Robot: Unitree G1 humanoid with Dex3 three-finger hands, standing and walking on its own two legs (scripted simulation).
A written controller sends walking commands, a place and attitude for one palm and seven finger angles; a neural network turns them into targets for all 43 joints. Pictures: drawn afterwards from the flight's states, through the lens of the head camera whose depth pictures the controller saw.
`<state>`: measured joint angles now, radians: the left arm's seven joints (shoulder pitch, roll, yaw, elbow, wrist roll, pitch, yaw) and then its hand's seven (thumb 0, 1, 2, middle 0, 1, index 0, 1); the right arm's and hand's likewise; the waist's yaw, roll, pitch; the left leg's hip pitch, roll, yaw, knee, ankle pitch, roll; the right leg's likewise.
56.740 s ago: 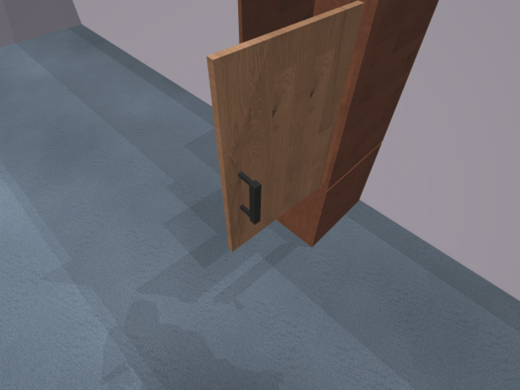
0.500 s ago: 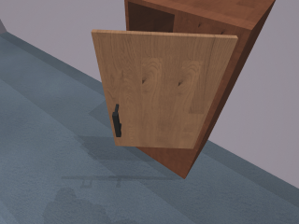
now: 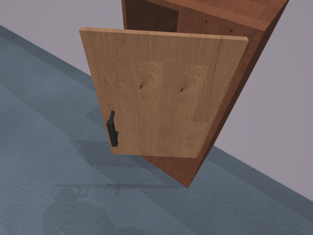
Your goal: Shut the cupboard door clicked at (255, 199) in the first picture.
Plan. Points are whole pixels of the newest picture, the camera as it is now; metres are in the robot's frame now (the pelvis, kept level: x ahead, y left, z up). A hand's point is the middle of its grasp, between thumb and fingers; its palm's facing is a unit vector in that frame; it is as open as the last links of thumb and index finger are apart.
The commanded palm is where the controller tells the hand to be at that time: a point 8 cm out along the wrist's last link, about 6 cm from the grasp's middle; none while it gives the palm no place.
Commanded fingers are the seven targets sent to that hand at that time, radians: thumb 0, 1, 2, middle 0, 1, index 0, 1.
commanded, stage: come to a stop and stand still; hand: left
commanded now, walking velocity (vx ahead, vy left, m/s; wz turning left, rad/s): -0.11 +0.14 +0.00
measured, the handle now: (113, 129) +0.47 +0.19 -0.09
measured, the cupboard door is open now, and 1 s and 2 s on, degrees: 34 34 34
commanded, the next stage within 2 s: look again from close up in 0.88 s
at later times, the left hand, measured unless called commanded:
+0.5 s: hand out of the picture +0.04 +0.19 -0.16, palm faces -0.01 -0.98 -0.22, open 7.4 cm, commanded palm none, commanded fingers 0.00 0.90 0.90 -0.20 -0.30 -0.20 -0.30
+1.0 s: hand out of the picture -0.05 +0.17 -0.17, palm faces -0.02 -0.99 -0.16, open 7.4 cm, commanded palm none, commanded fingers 0.00 0.90 0.90 -0.20 -0.30 -0.20 -0.30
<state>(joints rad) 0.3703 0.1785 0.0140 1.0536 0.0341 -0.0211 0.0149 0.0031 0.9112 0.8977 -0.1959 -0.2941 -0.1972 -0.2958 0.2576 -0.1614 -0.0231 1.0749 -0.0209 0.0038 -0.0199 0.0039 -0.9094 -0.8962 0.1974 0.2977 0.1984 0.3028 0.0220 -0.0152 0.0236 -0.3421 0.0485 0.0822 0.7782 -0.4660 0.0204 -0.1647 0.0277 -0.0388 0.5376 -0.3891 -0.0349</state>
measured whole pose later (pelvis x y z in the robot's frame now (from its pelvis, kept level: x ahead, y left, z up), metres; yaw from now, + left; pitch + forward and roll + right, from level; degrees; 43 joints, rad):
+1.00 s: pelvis -0.03 +0.01 +0.01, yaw -2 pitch -1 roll +0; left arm 0.33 0.16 -0.02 1.12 0.02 -0.01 0.03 0.00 0.91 0.90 -0.20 -0.29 -0.20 -0.30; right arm 0.28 -0.14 0.00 1.15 -0.01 -0.01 -0.02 0.00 -0.91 -0.90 0.20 0.30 0.20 0.30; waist 0.00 -0.02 0.05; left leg -0.25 0.00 0.09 0.42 -0.16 0.05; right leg -0.11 0.01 -0.05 0.41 -0.28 -0.02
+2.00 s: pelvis -0.04 -0.01 -0.10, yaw +2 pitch +13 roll +0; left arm 0.47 0.18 0.09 0.14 -0.25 -0.50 -0.25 0.01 0.91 0.90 -0.39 -0.51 -0.40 -0.51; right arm 0.16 -0.26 -0.06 0.51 0.03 -0.24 0.00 0.01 -0.91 -0.90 0.20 0.30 0.20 0.30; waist 0.03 -0.03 -0.16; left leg -0.98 0.00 0.04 1.25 -0.49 0.03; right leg -0.93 0.02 -0.10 1.27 -0.57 -0.08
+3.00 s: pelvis -0.03 +0.04 -0.11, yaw +1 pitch +18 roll -5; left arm 0.41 0.24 0.11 -0.03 -0.24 -0.44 -0.19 0.02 0.90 0.90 -1.26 -1.46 -1.26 -1.46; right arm 0.21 -0.21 0.04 0.48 0.00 -0.16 -0.02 0.01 -0.90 -0.90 0.20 0.30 0.20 0.30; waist 0.02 0.03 -0.18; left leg -1.09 -0.01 0.01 1.30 -0.52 0.09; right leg -0.98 0.02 -0.13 1.22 -0.55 -0.02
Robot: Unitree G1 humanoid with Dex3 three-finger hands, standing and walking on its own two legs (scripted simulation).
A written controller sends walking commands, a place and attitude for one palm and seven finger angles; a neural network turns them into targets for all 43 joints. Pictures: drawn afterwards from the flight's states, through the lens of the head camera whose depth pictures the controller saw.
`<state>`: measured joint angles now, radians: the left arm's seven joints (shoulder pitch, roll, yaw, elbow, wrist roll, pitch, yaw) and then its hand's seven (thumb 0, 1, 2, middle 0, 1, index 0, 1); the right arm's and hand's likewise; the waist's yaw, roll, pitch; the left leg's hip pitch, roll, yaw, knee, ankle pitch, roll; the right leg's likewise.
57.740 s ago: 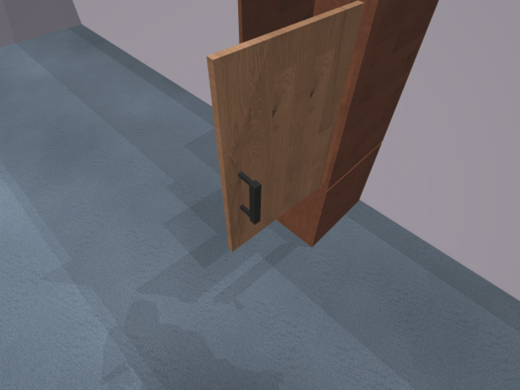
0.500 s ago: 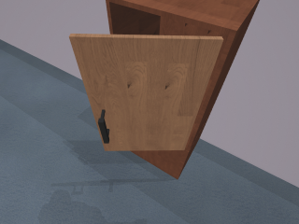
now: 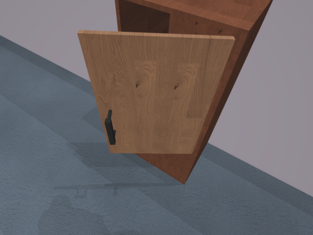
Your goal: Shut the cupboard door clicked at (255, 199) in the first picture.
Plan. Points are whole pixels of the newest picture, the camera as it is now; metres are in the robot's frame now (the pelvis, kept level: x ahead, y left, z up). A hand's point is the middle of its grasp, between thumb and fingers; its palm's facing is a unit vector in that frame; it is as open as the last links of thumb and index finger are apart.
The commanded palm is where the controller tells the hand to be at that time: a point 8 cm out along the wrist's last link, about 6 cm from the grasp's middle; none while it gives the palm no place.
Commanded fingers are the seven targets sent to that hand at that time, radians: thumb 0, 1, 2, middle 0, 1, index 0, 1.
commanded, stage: look again from close up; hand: left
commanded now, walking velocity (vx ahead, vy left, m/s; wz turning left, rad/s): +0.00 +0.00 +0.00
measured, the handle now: (111, 127) +0.49 +0.20 -0.11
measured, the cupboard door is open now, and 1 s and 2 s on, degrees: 34 34 34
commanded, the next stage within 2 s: raise the hand and make a fist in 0.50 s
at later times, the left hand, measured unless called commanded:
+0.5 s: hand out of the picture +0.03 +0.18 -0.18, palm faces -0.01 -0.98 -0.19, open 7.4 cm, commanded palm none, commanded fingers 0.00 0.90 0.90 -0.20 -0.30 -0.20 -0.30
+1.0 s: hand (97, 228) +0.16 +0.17 -0.10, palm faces +0.10 -0.99 +0.02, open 6.3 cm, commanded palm +0.13 +0.23 -0.08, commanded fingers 0.00 0.90 0.90 -0.57 -0.70 -0.57 -0.70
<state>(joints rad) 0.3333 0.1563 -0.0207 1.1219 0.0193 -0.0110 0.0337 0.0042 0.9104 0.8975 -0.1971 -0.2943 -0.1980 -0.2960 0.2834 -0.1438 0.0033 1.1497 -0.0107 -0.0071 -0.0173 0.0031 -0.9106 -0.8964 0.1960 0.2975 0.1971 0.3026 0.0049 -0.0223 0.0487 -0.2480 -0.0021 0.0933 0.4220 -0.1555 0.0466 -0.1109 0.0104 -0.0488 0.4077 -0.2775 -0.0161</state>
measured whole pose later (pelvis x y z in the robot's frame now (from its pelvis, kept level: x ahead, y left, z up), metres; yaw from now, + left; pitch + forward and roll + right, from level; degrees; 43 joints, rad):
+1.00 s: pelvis -0.01 -0.02 -0.12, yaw +3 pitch +13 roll +0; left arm 0.47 0.18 0.09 0.14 -0.25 -0.50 -0.25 0.01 0.91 0.90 -0.39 -0.51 -0.40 -0.51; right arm 0.16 -0.26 -0.06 0.51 0.03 -0.24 0.00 0.01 -0.91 -0.90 0.20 0.30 0.20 0.30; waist 0.03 -0.03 -0.16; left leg -0.98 0.00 0.04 1.25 -0.49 0.03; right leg -0.93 0.02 -0.10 1.27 -0.57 -0.08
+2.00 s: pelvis -0.01 +0.03 -0.12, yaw +3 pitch +18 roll -5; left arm 0.41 0.24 0.11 -0.03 -0.24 -0.44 -0.19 0.02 0.90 0.90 -1.26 -1.46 -1.26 -1.46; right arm 0.21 -0.21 0.04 0.48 0.00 -0.16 -0.02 0.01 -0.90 -0.90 0.20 0.30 0.20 0.30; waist 0.02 0.03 -0.18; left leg -1.09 -0.01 0.01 1.30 -0.52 0.09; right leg -0.98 0.02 -0.13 1.22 -0.55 -0.02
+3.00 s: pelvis +0.00 +0.00 -0.13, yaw +3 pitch +19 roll -4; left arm 0.11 0.24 0.12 0.19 -0.24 -0.41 -0.19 0.02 0.90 0.90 -1.30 -1.50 -1.30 -1.50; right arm 0.22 -0.24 0.02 0.54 0.01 -0.12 -0.02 0.01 -0.91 -0.90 0.20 0.30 0.20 0.30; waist 0.00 0.03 -0.18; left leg -1.13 0.02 0.00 1.33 -0.54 0.05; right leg -1.04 0.04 -0.13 1.28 -0.58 -0.06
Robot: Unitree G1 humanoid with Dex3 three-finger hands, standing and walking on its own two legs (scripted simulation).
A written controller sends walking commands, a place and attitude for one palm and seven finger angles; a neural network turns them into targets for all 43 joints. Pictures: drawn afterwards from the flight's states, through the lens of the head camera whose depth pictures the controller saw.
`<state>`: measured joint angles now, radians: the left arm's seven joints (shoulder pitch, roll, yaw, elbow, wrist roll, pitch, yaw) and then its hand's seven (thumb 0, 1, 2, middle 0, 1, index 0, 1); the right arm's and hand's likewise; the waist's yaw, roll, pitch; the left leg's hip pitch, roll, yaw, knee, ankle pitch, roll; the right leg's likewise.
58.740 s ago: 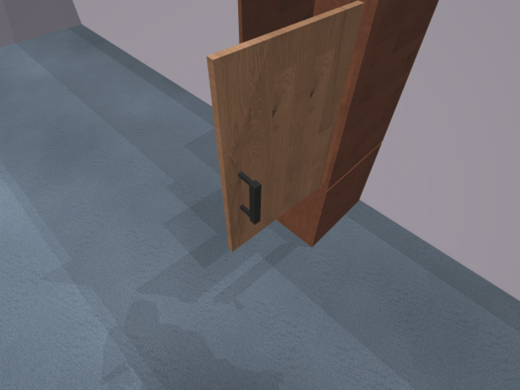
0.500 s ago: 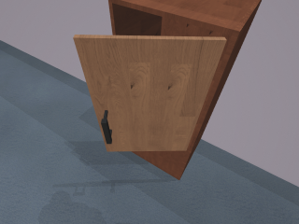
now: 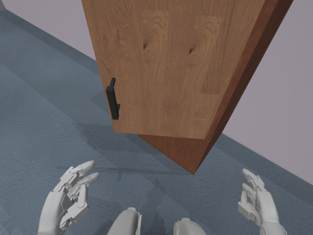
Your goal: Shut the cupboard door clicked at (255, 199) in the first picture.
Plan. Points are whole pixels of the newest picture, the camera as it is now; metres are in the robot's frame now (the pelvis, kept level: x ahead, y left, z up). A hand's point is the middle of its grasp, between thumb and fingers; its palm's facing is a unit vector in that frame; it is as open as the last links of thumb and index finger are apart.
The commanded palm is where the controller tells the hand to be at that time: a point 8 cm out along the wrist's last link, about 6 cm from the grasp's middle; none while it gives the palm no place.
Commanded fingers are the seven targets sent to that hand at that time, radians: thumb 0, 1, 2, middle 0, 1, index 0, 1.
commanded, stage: raise the hand and make a fist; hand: left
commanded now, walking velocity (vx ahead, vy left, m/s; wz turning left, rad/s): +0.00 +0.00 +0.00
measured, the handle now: (114, 99) +0.51 +0.19 +0.01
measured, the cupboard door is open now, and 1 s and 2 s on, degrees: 34 34 34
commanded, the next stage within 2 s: bring the fist close to the handle in 1.52 s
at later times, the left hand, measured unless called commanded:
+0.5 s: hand (75, 184) +0.22 +0.21 +0.04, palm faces +0.05 -1.00 -0.02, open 3.9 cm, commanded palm +0.19 +0.26 +0.04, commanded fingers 0.00 0.90 0.90 -1.02 -1.20 -1.02 -1.20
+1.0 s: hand (65, 180) +0.23 +0.24 +0.04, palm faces +0.03 -1.00 -0.02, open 3.1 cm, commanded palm +0.21 +0.28 +0.04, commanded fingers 0.00 0.90 0.90 -1.30 -1.50 -1.30 -1.50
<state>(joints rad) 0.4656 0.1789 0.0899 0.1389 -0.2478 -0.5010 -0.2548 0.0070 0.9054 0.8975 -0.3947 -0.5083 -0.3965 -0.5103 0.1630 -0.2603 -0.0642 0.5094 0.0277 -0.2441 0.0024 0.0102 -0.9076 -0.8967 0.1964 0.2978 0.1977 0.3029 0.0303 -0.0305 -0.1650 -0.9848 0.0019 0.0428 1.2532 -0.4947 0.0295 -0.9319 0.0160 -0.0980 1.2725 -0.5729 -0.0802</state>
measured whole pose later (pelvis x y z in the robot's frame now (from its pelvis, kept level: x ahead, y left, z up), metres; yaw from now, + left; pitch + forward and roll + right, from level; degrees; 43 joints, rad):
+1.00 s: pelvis +0.01 +0.05 +0.00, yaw +0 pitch +18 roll -5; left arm 0.41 0.24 0.11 -0.03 -0.24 -0.44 -0.19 0.02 0.90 0.90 -1.26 -1.46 -1.26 -1.46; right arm 0.21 -0.21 0.04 0.48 0.00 -0.16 -0.02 0.01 -0.90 -0.90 0.20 0.30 0.20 0.30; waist 0.02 0.03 -0.18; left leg -1.09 -0.01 0.01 1.30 -0.52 0.09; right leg -0.98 0.02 -0.13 1.22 -0.55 -0.02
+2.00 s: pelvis +0.02 +0.02 -0.01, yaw -1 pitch +19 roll -4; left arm 0.11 0.24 0.12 0.19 -0.24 -0.41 -0.19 0.02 0.90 0.90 -1.30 -1.50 -1.30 -1.50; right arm 0.22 -0.24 0.02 0.54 0.01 -0.12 -0.02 0.01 -0.91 -0.90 0.20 0.30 0.20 0.30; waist 0.00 0.03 -0.18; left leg -1.13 0.02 0.00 1.33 -0.54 0.05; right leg -1.04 0.04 -0.13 1.28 -0.58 -0.06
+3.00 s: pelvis +0.02 +0.02 -0.01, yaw -2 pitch +22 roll -2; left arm -0.35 0.21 0.15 0.72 -0.12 -0.59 -0.03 0.02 0.90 0.90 -1.30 -1.49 -1.30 -1.50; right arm 0.27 -0.24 -0.01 0.63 -0.01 0.01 0.02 0.01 -0.91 -0.90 0.20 0.30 0.20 0.30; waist -0.05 0.02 -0.18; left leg -1.16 0.01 0.04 1.29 -0.52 0.06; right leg -1.09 0.03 -0.09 1.27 -0.56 -0.05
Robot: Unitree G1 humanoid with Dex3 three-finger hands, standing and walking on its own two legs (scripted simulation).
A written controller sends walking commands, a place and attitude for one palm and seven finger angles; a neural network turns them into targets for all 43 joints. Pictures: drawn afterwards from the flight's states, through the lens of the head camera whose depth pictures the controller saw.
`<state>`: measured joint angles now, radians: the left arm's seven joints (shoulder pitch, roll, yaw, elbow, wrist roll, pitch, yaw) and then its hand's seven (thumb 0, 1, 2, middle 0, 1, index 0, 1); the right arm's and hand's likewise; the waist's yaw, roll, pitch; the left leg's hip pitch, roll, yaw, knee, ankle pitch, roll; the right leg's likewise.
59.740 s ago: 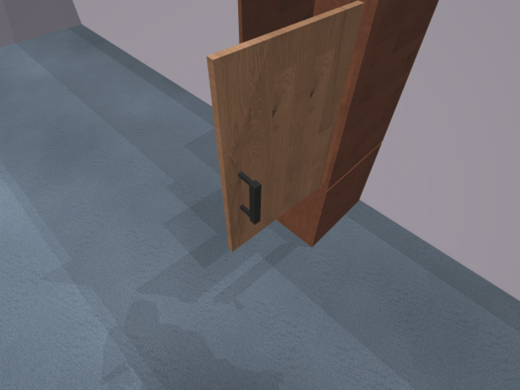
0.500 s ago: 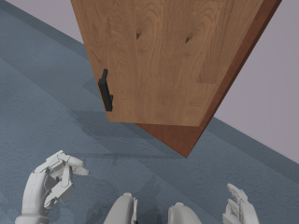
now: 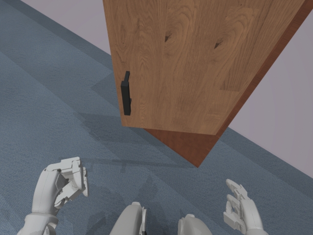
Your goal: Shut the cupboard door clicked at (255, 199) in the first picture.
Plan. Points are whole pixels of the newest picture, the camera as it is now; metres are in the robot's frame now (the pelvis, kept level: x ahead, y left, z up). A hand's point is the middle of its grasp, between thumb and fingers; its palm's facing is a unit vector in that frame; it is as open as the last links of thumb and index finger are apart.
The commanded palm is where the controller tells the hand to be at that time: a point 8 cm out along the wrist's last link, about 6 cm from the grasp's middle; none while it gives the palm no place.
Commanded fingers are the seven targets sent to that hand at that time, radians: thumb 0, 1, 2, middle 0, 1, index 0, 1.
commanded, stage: raise the hand and make a fist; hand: left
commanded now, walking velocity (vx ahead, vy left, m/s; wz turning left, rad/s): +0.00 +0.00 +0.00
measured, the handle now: (127, 94) +0.50 +0.15 +0.01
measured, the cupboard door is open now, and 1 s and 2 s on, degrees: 34 34 34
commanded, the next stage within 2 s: bring the fist close to the handle in 0.52 s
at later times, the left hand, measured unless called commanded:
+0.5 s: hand (92, 178) +0.23 +0.17 +0.04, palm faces +0.03 -1.00 -0.03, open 3.1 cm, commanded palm +0.21 +0.22 +0.04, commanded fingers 0.00 0.90 0.90 -1.30 -1.50 -1.30 -1.50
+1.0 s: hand (109, 155) +0.29 +0.15 +0.03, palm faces +0.00 -1.00 -0.02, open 3.1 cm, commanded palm +0.28 +0.20 +0.03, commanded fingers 0.00 0.90 0.90 -1.30 -1.50 -1.30 -1.50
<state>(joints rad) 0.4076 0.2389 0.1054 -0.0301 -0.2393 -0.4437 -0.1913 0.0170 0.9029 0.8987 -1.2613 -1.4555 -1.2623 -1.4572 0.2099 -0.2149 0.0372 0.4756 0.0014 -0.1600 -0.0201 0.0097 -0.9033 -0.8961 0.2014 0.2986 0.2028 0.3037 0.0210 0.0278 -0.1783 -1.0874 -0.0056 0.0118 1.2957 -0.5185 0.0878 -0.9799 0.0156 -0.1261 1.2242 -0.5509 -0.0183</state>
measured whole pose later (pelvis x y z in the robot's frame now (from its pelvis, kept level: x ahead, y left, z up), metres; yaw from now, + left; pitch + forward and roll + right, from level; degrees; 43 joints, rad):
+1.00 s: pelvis +0.01 -0.03 -0.01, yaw +0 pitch +19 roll -4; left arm 0.11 0.24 0.12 0.19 -0.24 -0.41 -0.19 0.02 0.90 0.90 -1.30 -1.50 -1.30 -1.50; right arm 0.22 -0.24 0.02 0.54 0.01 -0.12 -0.02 0.01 -0.91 -0.90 0.20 0.30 0.20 0.30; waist 0.00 0.03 -0.18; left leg -1.13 0.02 0.00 1.33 -0.54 0.05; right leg -1.04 0.04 -0.13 1.28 -0.58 -0.06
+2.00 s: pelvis +0.01 -0.03 -0.01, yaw -1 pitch +22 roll -2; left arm -0.35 0.21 0.15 0.72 -0.12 -0.59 -0.03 0.02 0.90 0.90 -1.30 -1.49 -1.30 -1.50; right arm 0.27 -0.24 -0.01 0.63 -0.01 0.01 0.02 0.01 -0.91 -0.90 0.20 0.30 0.20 0.30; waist -0.05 0.02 -0.18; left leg -1.16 0.01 0.04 1.29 -0.52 0.06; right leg -1.09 0.03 -0.09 1.27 -0.56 -0.05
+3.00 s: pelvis +0.00 -0.02 -0.03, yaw -3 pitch +28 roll -4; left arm -0.88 0.42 0.26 1.17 -0.09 -0.51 -0.25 0.02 0.90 0.90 -1.30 -1.49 -1.30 -1.50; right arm 0.33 -0.27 0.01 0.65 -0.01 0.03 0.02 0.00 -0.91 -0.90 0.20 0.30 0.20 0.30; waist -0.17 0.05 -0.17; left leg -1.35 0.03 0.02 1.39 -0.53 0.07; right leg -1.26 0.05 -0.11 1.34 -0.57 -0.05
